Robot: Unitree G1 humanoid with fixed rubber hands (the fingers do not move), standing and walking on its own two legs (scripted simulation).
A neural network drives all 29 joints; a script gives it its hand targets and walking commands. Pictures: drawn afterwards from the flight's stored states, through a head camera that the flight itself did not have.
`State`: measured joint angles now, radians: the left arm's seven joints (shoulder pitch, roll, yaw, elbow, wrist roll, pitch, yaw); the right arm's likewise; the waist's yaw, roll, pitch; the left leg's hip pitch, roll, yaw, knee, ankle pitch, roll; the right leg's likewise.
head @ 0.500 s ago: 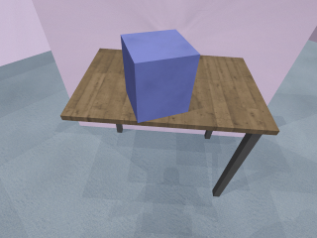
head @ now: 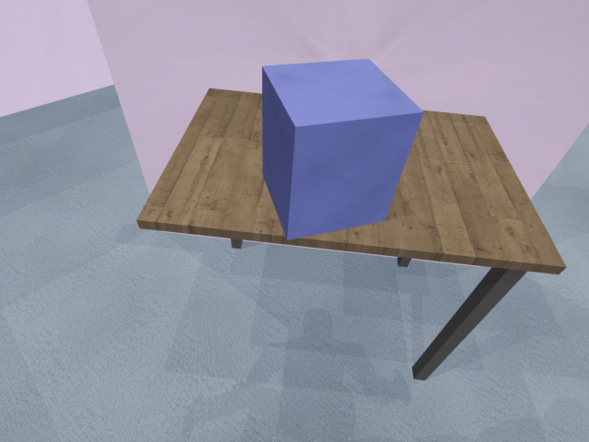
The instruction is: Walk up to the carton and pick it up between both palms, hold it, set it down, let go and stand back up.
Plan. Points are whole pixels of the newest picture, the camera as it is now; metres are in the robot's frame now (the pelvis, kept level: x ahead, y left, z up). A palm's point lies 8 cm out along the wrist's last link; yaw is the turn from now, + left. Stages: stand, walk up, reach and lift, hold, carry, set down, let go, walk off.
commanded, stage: walk up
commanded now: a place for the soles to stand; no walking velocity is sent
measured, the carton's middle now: (327, 149) +0.61 -0.06 +0.08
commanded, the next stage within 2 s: none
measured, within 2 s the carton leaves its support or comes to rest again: neither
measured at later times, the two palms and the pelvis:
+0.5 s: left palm (81, 411) +0.19 +0.29 -0.07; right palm out of the picture +0.17 -0.35 -0.11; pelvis +0.11 -0.04 +0.00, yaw -4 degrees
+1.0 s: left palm (88, 396) +0.22 +0.30 -0.11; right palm (488, 399) +0.22 -0.31 -0.10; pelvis +0.13 +0.00 +0.00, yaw -6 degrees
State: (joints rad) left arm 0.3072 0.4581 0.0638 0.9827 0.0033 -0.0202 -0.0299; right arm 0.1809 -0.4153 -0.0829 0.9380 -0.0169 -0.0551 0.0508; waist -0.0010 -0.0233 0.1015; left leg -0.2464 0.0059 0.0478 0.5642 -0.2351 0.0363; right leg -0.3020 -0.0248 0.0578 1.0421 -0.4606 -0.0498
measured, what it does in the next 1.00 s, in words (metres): walks ahead: right foot, then left foot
